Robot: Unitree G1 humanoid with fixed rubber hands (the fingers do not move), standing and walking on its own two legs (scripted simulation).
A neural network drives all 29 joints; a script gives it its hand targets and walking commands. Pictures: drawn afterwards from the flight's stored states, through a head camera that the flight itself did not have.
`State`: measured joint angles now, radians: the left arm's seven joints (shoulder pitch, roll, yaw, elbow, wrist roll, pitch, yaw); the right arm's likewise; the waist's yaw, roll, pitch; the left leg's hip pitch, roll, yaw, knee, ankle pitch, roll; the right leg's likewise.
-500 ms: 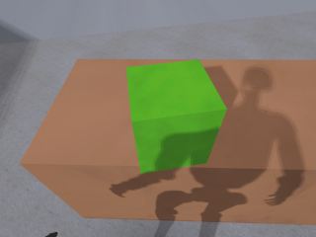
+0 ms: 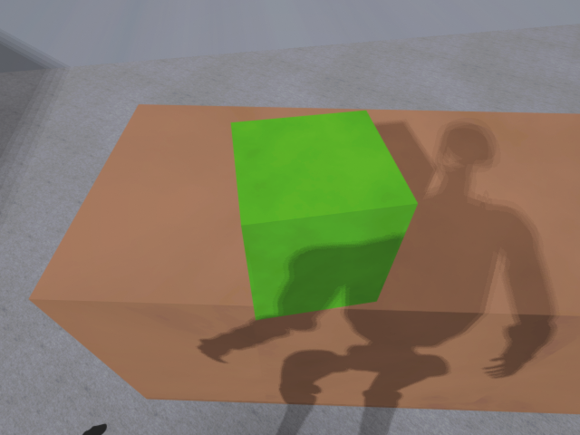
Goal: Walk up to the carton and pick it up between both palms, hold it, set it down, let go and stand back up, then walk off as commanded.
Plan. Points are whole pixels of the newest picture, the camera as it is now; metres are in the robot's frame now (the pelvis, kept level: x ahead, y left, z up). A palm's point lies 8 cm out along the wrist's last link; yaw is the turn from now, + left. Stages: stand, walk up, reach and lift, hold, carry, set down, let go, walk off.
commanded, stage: walk up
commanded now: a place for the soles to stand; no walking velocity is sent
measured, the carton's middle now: (309, 218) +0.44 +0.00 +0.04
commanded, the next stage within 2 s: reach and lift in 0.12 s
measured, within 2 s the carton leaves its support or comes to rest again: neither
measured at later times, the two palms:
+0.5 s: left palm (121, 400) +0.20 +0.26 -0.08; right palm out of the picture +0.13 -0.30 -0.08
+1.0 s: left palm out of the picture +0.14 +0.22 -0.05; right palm out of the picture +0.14 -0.28 -0.05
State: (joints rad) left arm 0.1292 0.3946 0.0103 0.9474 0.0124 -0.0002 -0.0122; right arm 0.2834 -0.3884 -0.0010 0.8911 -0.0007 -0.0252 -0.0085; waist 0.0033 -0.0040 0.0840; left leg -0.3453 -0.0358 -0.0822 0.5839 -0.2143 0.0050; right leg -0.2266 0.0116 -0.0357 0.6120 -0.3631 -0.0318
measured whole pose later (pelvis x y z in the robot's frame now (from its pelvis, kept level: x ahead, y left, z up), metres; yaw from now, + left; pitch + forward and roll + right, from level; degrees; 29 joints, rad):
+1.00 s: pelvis -0.02 -0.01 +0.01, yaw -1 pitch -5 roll +1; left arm 0.28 0.25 0.01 0.28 -0.02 0.22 0.10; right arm 0.16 -0.33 -0.03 0.66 0.03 -0.17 0.14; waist 0.00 -0.06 0.10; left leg -0.25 -0.02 -0.07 0.47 -0.15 -0.01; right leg -0.17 0.01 -0.03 0.57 -0.32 -0.04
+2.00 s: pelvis +0.00 -0.02 +0.01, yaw -1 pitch -3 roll +1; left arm 0.29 0.06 -0.05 -0.10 -0.07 0.12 0.24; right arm 0.24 -0.31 0.03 0.22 0.25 -0.14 0.11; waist 0.00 -0.04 0.06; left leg -0.23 -0.01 -0.07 0.40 -0.13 -0.01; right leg -0.15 0.02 -0.03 0.48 -0.29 -0.04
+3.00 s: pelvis -0.01 -0.02 +0.01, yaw -2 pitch -3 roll +1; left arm -0.40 0.08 0.11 -0.09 -0.10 0.78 0.24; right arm -0.41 -0.39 0.05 0.28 0.35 0.35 -0.03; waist 0.02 -0.02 0.06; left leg -0.22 -0.01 -0.06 0.37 -0.11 -0.02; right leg -0.15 0.03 -0.03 0.48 -0.28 -0.05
